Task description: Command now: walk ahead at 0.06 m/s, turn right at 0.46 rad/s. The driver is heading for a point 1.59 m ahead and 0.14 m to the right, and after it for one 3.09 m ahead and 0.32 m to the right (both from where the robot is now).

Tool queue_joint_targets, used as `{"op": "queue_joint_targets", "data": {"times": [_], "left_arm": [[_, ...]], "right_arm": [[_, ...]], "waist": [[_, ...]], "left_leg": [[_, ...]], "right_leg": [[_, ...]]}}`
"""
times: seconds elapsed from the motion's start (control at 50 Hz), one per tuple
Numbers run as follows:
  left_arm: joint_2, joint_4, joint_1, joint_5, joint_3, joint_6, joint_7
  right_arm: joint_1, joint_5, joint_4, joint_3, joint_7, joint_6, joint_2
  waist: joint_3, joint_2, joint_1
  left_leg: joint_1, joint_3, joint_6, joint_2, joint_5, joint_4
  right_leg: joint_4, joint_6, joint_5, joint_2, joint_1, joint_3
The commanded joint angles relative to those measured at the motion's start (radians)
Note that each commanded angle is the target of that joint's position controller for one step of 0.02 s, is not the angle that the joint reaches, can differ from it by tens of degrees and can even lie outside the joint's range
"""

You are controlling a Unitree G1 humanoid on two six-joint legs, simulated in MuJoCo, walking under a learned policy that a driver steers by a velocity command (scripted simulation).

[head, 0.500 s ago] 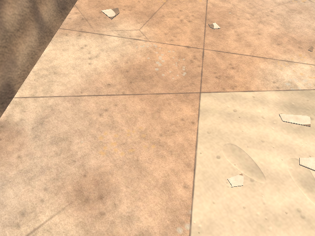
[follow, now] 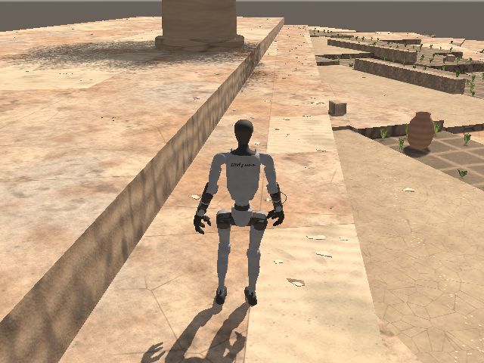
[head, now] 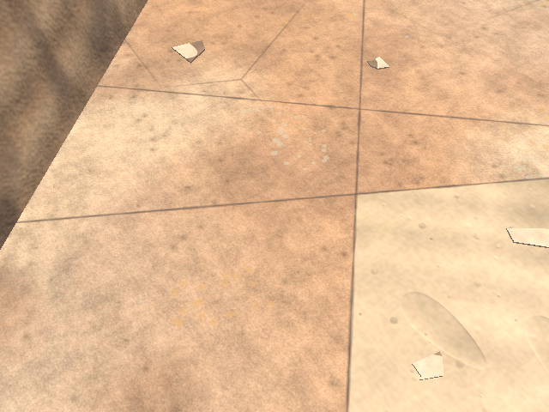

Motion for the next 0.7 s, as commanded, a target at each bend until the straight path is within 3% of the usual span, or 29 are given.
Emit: {"op": "queue_joint_targets", "data": {"times": [0.02, 0.06, 0.1, 0.12, 0.14, 0.16, 0.18, 0.2, 0.22, 0.26, 0.28, 0.36, 0.5, 0.54, 0.56, 0.58, 0.6, 0.62, 0.64, 0.66, 0.68, 0.7], "left_arm": [[0.163, -0.068, -0.018, 0.006, 0.047, 0.008, 0.003], [0.164, -0.072, -0.030, 0.006, 0.051, 0.016, 0.001], [0.160, -0.079, -0.065, -0.004, 0.052, 0.025, 0.002], [0.139, -0.086, -0.066, -0.014, 0.047, 0.024, 0.005], [0.069, -0.093, -0.004, -0.022, 0.031, 0.021, 0.007], [0.100, -0.099, -0.020, -0.017, 0.042, 0.016, 0.017], [0.168, -0.088, -0.031, 0.013, 0.058, 0.016, 0.017], [0.162, -0.070, -0.006, 0.011, 0.063, 0.020, 0.011], [0.149, -0.056, 0.018, 0.011, 0.061, 0.029, 0.007], [0.139, -0.051, 0.024, 0.009, 0.056, 0.044, -0.007], [0.135, -0.060, -0.004, 0.004, 0.053, 0.048, -0.013], [0.115, -0.101, -0.096, -0.005, 0.037, 0.058, -0.027], [0.094, -0.146, -0.139, -0.020, 0.015, 0.058, -0.034], [0.077, -0.132, -0.096, -0.020, 0.007, 0.049, -0.024], [0.067, -0.112, -0.053, -0.011, 0.001, 0.039, -0.015], [0.095, -0.102, -0.037, 0.008, 0.000, 0.024, -0.004], [0.148, -0.112, -0.022, 0.024, -0.005, 0.008, 0.008], [0.156, -0.099, -0.058, 0.006, -0.010, -0.003, 0.022], [0.095, -0.102, -0.121, 0.010, -0.027, -0.010, 0.022], [0.082, -0.102, -0.169, 0.010, -0.036, -0.014, 0.027], [0.102, -0.102, -0.190, 0.012, -0.032, -0.010, 0.035], [0.121, -0.095, -0.177, 0.000, -0.027, -0.010, 0.046]], "right_arm": [[0.035, 0.011, -0.052, -0.018, -0.014, -0.012, -0.085], [0.059, 0.021, -0.053, -0.015, -0.022, -0.023, -0.083], [0.135, 0.025, -0.040, -0.014, -0.031, -0.040, -0.081], [0.163, 0.018, -0.035, -0.023, -0.038, -0.049, -0.115], [0.139, 0.002, -0.056, -0.038, -0.046, -0.050, -0.199], [0.023, -0.008, -0.094, -0.051, -0.040, -0.044, -0.261], [0.030, -0.010, -0.092, -0.042, -0.034, -0.042, -0.201], [-0.004, 0.000, -0.100, -0.025, -0.030, -0.043, -0.140], [-0.026, 0.003, -0.107, -0.019, -0.026, -0.044, -0.119], [-0.014, 0.000, -0.117, -0.018, -0.029, -0.044, -0.117], [0.016, -0.002, -0.112, -0.020, -0.027, -0.043, -0.120], [0.118, -0.002, -0.083, -0.039, -0.023, -0.040, -0.156], [0.106, -0.010, -0.073, -0.061, 0.006, -0.037, -0.198], [0.098, -0.003, -0.058, -0.061, 0.014, -0.032, -0.201], [0.078, 0.008, -0.053, -0.056, 0.017, -0.027, -0.189], [0.106, 0.012, -0.043, -0.042, 0.021, -0.026, -0.147], [0.160, -0.003, -0.065, -0.008, 0.032, -0.024, -0.025], [0.122, 0.012, -0.050, -0.005, 0.019, -0.001, -0.036], [0.115, 0.023, -0.033, -0.018, 0.018, 0.011, -0.092], [0.105, 0.027, -0.019, -0.028, 0.021, 0.013, -0.109], [0.124, 0.025, 0.002, -0.039, 0.024, 0.011, -0.134], [0.147, 0.014, 0.018, -0.049, 0.027, 0.012, -0.149]], "waist": [[-0.085, -0.152, -0.023], [-0.087, -0.160, -0.029], [-0.087, -0.153, -0.075], [-0.086, -0.108, -0.083], [-0.106, 0.087, -0.035], [-0.029, 0.213, -0.025], [-0.030, 0.094, -0.018], [-0.040, 0.054, 0.012], [-0.041, 0.056, 0.025], [-0.063, 0.116, 0.009], [-0.064, 0.117, -0.011], [-0.077, 0.135, -0.075], [-0.099, 0.178, -0.087], [-0.107, 0.171, -0.058], [-0.105, 0.144, -0.023], [-0.127, 0.058, -0.022], [-0.177, -0.217, -0.053], [-0.126, -0.253, -0.027], [-0.071, -0.161, -0.049], [-0.025, -0.163, -0.058], [-0.015, -0.167, -0.068], [-0.021, -0.178, -0.067]], "left_leg": [[0.076, 0.023, 0.006, -0.035, -0.015, -0.071], [0.133, 0.021, 0.024, -0.056, -0.032, -0.172], [0.260, 0.022, 0.050, -0.067, 0.045, -0.395], [0.344, -0.031, 0.070, -0.006, 0.067, -0.535], [0.402, -0.259, 0.126, 0.228, -0.037, -0.652], [0.280, -0.451, 0.226, 0.392, 0.080, -0.701], [0.230, -0.366, 0.266, 0.386, 0.282, -0.640], [0.225, -0.260, 0.250, 0.322, 0.403, -0.603], [0.240, -0.162, 0.226, 0.266, 0.482, -0.580], [0.317, -0.067, 0.217, 0.221, 0.600, -0.542], [0.350, -0.045, 0.219, 0.218, 0.630, -0.531], [0.481, -0.035, 0.244, 0.262, 0.675, -0.502], [0.380, 0.035, 0.237, 0.290, 0.666, -0.452], [0.354, 0.031, 0.223, 0.275, 0.666, -0.406], [0.303, 0.050, 0.186, 0.254, 0.618, -0.366], [0.195, 0.074, 0.120, 0.221, 0.471, -0.315], [0.017, 0.146, 0.048, 0.133, -0.058, -0.145], [0.127, 0.079, 0.038, 0.079, -0.202, -0.146], [0.144, 0.042, 0.037, 0.077, -0.165, -0.115], [0.124, 0.032, 0.038, 0.053, -0.117, -0.092], [0.105, 0.030, 0.036, 0.031, -0.078, -0.053], [0.090, 0.032, 0.034, 0.020, -0.059, -0.003]], "right_leg": [[-0.159, -0.132, -0.203, -0.244, 0.026, 0.344], [-0.136, -0.117, -0.134, -0.241, 0.034, 0.384], [-0.091, -0.068, -0.113, -0.209, 0.003, 0.397], [-0.046, -0.015, -0.211, -0.162, -0.053, 0.367], [0.153, 0.044, -0.404, -0.059, -0.125, 0.225], [0.373, 0.072, -0.471, 0.079, -0.255, -0.001], [0.553, 0.082, -0.450, -0.016, -0.196, 0.010], [0.628, 0.083, -0.406, -0.020, -0.173, 0.003], [0.696, 0.094, -0.365, -0.025, -0.173, -0.011], [0.768, 0.117, -0.337, -0.035, -0.215, -0.041], [0.755, 0.128, -0.332, -0.042, -0.232, -0.052], [0.622, 0.151, -0.353, -0.070, -0.259, -0.075], [0.336, 0.096, -0.395, -0.085, -0.021, -0.158], [0.163, 0.067, -0.318, -0.068, 0.071, -0.165], [-0.034, 0.052, -0.159, -0.069, 0.170, -0.165], [-0.164, 0.040, -0.032, -0.145, 0.324, -0.062], [-0.183, 0.004, 0.224, -0.453, 0.486, 0.250], [-0.128, -0.119, 0.378, -0.505, 0.218, 0.197], [-0.143, -0.125, 0.316, -0.444, 0.200, 0.132], [-0.150, -0.101, 0.273, -0.399, 0.179, 0.074], [-0.140, -0.077, 0.298, -0.357, 0.197, 0.024], [-0.118, -0.075, 0.387, -0.348, 0.220, -0.015]]}}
